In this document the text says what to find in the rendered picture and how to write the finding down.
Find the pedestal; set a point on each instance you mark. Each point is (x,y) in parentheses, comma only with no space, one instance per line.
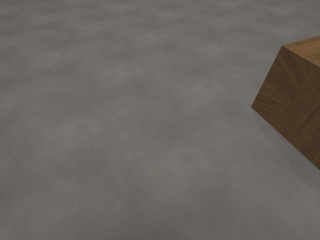
(289,98)

